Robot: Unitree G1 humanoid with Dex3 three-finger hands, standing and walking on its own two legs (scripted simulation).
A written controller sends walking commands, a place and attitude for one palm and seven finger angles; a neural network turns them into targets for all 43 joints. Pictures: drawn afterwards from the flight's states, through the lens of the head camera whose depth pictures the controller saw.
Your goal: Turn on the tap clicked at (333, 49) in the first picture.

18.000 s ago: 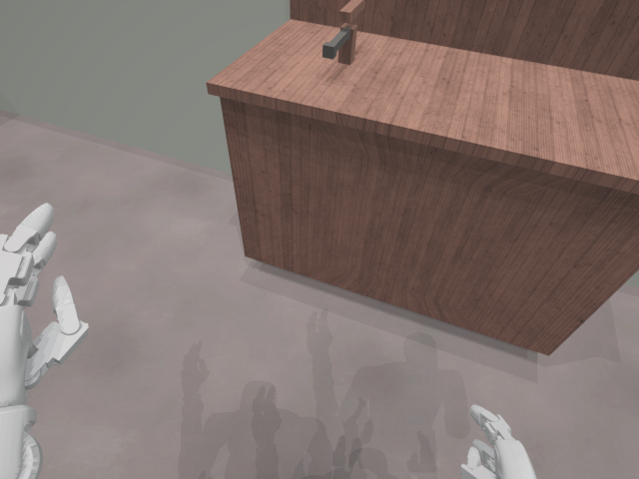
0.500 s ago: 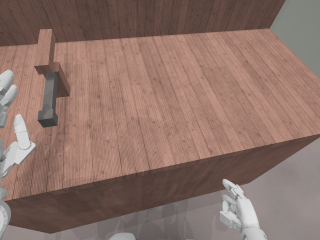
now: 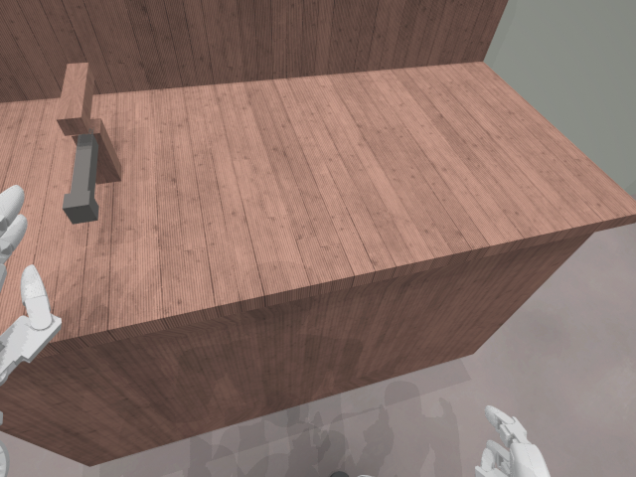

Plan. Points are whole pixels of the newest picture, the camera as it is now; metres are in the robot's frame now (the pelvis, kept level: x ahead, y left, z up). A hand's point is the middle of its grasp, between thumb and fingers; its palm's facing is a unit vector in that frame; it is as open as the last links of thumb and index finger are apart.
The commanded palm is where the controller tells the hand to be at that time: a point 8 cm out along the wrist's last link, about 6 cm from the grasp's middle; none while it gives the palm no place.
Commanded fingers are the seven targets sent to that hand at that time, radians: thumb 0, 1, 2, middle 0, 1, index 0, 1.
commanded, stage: come to a stop and stand still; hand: left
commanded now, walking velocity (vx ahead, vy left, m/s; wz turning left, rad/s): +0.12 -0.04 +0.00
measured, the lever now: (81, 207) +0.38 +0.32 +0.11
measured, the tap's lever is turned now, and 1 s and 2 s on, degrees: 0 0 0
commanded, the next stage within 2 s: look again from close up in 1.54 s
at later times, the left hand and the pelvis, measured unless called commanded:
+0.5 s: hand (30, 279) +0.22 +0.25 +0.20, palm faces +0.43 -0.79 -0.43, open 7.5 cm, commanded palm +0.15 +0.29 +0.18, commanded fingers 0.00 0.90 0.90 -0.20 -0.30 -0.20 -0.30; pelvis -0.01 +0.01 -0.01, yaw +0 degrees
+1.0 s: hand (28, 284) +0.24 +0.28 +0.16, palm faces +0.39 -0.84 -0.39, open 7.4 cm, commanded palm +0.18 +0.31 +0.18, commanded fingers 0.00 0.90 0.90 -0.20 -0.30 -0.20 -0.30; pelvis +0.02 +0.03 +0.00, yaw +1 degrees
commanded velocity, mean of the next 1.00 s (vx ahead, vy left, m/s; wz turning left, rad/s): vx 0.01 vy -0.01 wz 0.00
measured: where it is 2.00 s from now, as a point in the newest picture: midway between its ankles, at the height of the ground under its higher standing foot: outside the picture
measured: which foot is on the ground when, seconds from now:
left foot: down 0.00-1.00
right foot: down 0.00-1.00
